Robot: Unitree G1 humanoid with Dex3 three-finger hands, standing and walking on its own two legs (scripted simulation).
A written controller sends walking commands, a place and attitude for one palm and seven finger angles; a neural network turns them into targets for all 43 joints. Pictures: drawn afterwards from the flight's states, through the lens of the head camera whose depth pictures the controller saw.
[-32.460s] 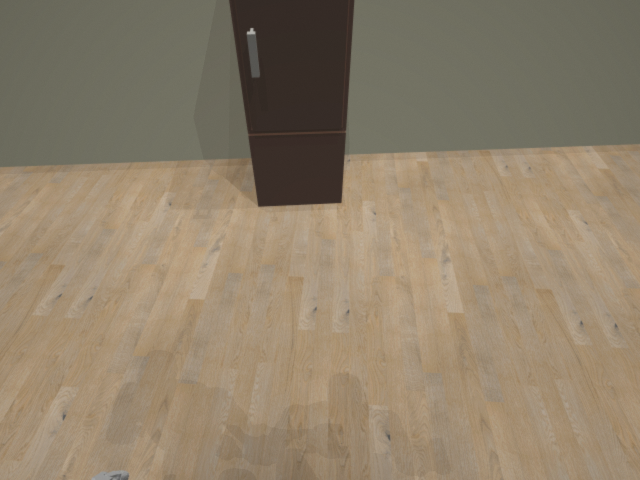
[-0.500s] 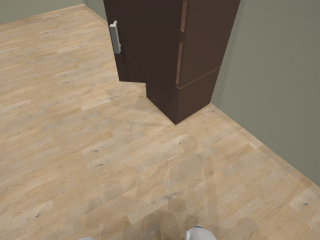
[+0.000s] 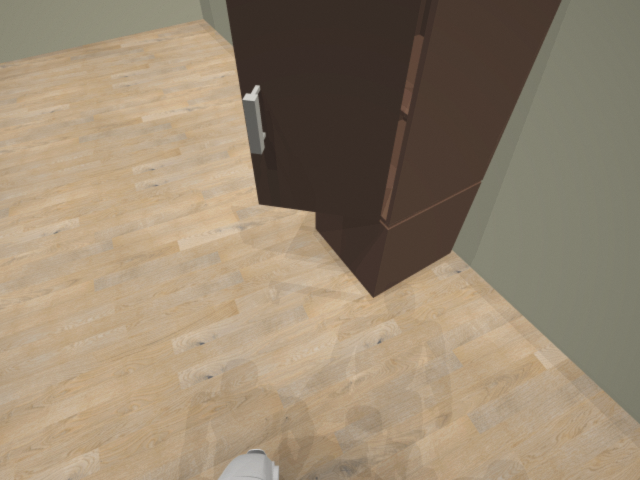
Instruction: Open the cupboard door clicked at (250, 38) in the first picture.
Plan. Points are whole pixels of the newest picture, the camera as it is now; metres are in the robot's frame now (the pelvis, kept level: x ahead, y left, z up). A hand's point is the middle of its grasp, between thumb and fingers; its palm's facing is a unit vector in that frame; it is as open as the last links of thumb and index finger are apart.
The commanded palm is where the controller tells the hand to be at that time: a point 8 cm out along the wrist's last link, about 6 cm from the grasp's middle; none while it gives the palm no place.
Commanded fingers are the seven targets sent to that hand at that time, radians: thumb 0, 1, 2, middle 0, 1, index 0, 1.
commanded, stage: take the last steps up to it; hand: left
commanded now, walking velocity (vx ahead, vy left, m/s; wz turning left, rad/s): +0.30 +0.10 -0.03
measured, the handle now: (257, 119) +0.84 +0.23 -0.04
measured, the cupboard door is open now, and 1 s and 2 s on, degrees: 47 47 47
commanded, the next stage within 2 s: come to a stop and stand still in 0.40 s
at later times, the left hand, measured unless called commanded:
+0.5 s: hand (187, 385) +0.27 +0.25 -0.17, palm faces -0.02 -0.98 -0.21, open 7.3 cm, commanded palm none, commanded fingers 0.00 0.90 0.90 -0.20 -0.30 -0.20 -0.30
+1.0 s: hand (178, 390) +0.27 +0.27 -0.19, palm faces +0.04 -0.98 -0.19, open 7.3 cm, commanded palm none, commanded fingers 0.00 0.90 0.90 -0.20 -0.30 -0.20 -0.30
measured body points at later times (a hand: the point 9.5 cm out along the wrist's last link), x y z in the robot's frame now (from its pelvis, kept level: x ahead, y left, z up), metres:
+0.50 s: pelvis +0.17 +0.07 -0.01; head +0.19 +0.06 +0.44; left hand +0.27 +0.30 -0.15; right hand +0.13 -0.16 -0.16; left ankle +0.13 +0.14 -0.75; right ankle +0.22 -0.06 -0.72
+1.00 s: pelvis +0.21 +0.08 -0.01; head +0.22 +0.11 +0.44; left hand +0.27 +0.32 -0.18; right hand +0.24 -0.15 -0.16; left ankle +0.22 +0.19 -0.75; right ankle +0.20 -0.04 -0.73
